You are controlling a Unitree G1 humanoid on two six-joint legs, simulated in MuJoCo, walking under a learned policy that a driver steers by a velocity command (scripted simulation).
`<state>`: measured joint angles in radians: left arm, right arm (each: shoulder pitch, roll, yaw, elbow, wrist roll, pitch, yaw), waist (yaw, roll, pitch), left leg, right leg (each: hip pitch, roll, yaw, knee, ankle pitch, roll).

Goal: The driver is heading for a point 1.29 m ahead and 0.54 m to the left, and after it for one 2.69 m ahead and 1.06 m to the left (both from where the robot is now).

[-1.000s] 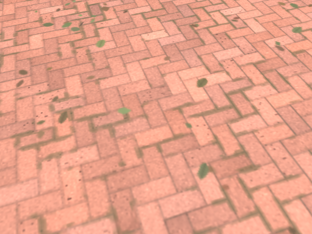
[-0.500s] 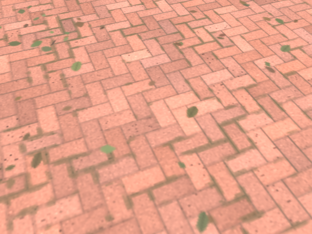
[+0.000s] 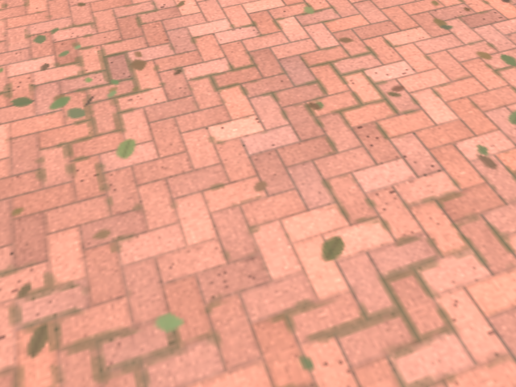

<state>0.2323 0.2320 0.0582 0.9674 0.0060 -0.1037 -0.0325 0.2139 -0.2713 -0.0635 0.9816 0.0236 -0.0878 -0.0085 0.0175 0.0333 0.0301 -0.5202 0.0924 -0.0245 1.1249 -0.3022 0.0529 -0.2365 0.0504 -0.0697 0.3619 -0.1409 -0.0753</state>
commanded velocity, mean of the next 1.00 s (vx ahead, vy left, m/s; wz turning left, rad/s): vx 0.50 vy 0.00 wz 0.30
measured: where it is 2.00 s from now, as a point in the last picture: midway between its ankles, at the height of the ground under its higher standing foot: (167, 221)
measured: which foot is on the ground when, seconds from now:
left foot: up 0.00-0.34, down 0.36-0.88, up 0.90-1.00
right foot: down 0.00-0.36, up 0.38-0.86, down 0.88-1.00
